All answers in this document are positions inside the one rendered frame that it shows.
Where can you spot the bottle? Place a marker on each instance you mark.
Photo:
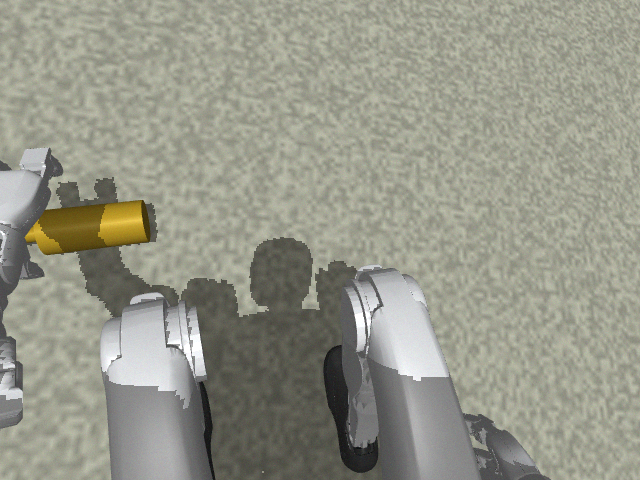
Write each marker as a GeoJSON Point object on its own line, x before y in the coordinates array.
{"type": "Point", "coordinates": [89, 227]}

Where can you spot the left robot arm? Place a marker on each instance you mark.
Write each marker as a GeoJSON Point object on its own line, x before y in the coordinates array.
{"type": "Point", "coordinates": [12, 252]}

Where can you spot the right robot hand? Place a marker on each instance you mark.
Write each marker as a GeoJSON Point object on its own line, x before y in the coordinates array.
{"type": "Point", "coordinates": [505, 459]}

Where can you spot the right robot foot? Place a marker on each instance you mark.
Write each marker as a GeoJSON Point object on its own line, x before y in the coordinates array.
{"type": "Point", "coordinates": [355, 458]}

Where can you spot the left robot foot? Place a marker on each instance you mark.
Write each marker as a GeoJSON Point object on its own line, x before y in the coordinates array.
{"type": "Point", "coordinates": [208, 425]}

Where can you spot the left robot hand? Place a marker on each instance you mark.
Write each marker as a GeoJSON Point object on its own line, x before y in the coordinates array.
{"type": "Point", "coordinates": [24, 196]}

